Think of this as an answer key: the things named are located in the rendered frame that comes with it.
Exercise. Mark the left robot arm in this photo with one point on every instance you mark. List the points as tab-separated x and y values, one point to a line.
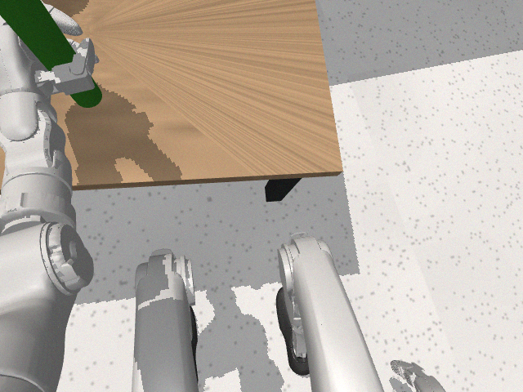
43	262

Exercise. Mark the left robot hand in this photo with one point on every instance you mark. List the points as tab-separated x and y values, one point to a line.
21	70

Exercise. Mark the coffee table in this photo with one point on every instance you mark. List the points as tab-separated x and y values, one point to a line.
200	91

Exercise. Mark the right robot hand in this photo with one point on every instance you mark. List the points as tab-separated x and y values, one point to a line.
416	377

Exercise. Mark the right robot foot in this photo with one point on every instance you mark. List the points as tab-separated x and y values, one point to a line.
298	365

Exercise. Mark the can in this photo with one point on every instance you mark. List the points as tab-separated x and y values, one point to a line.
34	25

